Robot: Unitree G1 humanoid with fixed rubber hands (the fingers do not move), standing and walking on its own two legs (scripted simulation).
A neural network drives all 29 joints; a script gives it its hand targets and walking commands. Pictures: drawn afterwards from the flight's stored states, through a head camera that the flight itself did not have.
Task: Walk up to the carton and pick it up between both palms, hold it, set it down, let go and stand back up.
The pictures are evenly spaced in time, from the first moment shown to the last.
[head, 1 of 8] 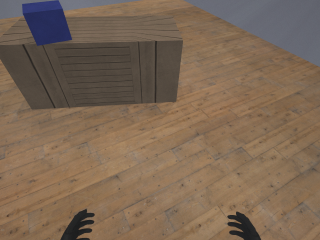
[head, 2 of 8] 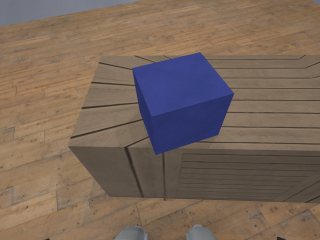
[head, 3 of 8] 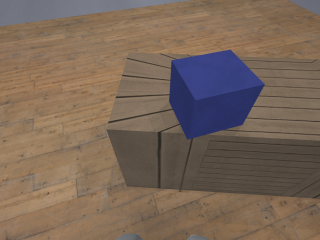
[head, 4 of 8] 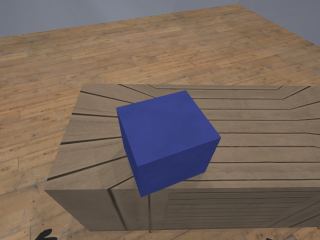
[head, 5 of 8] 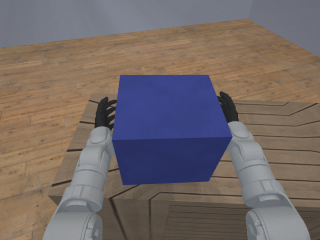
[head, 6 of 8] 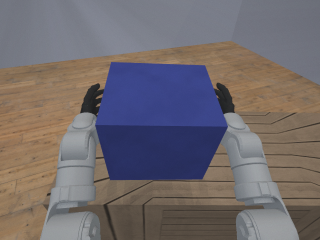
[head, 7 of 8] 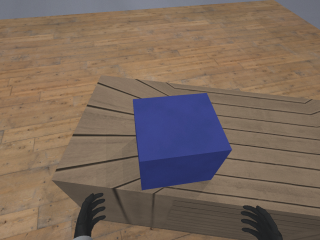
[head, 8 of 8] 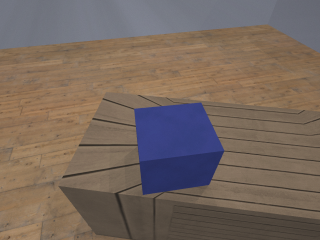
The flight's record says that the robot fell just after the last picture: no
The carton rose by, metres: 0.23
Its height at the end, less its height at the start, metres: +0.00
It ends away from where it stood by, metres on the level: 0.03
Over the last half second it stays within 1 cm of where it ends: yes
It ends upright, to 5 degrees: yes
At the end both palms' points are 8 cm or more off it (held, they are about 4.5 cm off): yes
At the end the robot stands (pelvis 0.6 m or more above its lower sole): yes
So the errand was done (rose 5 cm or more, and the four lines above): yes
